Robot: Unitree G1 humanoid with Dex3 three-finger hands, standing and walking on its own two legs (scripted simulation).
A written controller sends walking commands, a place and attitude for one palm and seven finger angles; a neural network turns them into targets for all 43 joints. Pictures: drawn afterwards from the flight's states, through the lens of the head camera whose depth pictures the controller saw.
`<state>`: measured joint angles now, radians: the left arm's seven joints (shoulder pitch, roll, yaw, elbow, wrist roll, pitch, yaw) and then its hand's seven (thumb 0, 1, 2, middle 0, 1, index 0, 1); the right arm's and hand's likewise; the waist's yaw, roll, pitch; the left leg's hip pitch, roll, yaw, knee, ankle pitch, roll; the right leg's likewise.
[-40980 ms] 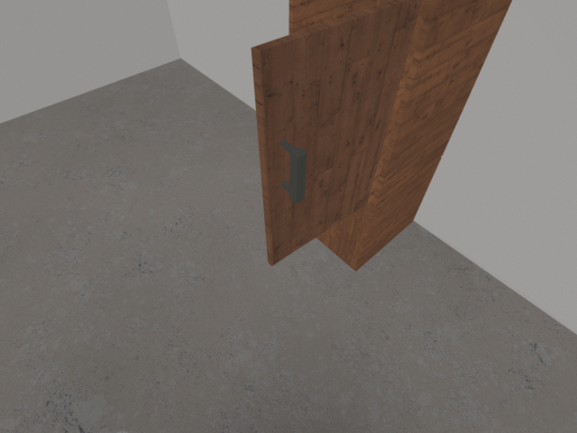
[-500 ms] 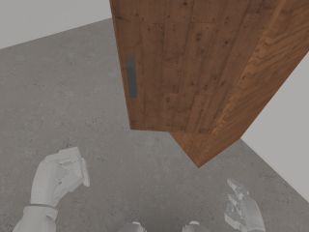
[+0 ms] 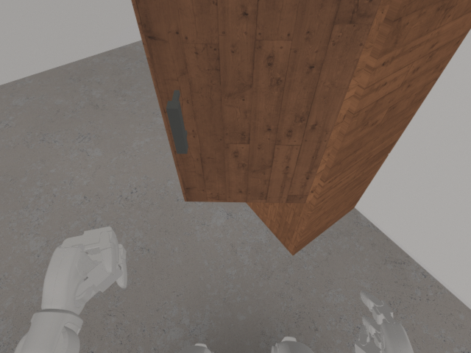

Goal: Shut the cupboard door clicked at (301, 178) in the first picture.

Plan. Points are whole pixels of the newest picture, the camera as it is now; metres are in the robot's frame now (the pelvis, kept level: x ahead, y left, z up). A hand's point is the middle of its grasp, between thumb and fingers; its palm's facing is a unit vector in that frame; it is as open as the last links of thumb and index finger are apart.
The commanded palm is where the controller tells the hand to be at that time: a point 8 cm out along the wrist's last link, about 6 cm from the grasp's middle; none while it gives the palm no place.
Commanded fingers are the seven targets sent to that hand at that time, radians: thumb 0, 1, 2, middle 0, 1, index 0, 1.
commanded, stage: raise the hand and make a fist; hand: left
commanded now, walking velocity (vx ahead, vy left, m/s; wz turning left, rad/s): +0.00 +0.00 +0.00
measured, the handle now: (179, 122) +0.54 +0.15 +0.07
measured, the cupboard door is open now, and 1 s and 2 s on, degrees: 53 53 51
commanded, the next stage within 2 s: bring the fist close to the handle in 0.08 s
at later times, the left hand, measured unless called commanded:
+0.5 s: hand (148, 233) +0.28 +0.16 +0.07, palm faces -0.07 -1.00 -0.02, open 3.1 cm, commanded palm +0.26 +0.22 +0.07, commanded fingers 0.00 0.90 0.90 -1.30 -1.50 -1.30 -1.50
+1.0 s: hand (179, 177) +0.38 +0.13 +0.08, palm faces +0.02 -1.00 -0.01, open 3.1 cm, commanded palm +0.37 +0.18 +0.07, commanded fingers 0.00 0.90 0.90 -1.30 -1.50 -1.30 -1.50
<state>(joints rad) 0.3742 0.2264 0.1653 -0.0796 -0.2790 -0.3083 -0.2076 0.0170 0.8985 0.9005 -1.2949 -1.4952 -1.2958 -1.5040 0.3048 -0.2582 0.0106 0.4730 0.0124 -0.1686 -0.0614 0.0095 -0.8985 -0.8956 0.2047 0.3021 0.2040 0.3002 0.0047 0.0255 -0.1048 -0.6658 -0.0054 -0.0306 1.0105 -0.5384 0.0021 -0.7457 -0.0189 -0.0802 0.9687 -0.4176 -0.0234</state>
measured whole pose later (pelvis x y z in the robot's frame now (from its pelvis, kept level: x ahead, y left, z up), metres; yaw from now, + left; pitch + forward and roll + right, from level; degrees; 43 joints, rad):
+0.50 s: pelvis -0.01 +0.01 +0.00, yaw +0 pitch +12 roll -1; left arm 0.06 0.19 0.07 0.08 -0.22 -0.25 -0.18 0.01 0.90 0.90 -1.30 -1.50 -1.30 -1.51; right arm 0.26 -0.25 0.04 0.51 0.02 -0.18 -0.06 0.01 -0.90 -0.90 0.21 0.30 0.21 0.30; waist 0.00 0.04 -0.10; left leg -0.71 -0.02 -0.03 1.04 -0.53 0.01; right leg -0.78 -0.03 -0.08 0.98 -0.40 -0.01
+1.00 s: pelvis -0.01 +0.01 +0.00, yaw -1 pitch +13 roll +0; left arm -0.34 0.14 0.10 0.49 -0.14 -0.32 0.01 0.02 0.90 0.90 -1.30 -1.50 -1.30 -1.50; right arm 0.28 -0.24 0.01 0.59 -0.01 -0.10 -0.03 0.01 -0.90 -0.90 0.20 0.30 0.20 0.30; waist -0.04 0.03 -0.10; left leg -0.70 -0.02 0.00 0.97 -0.50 0.02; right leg -0.79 -0.03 -0.05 0.94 -0.38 -0.01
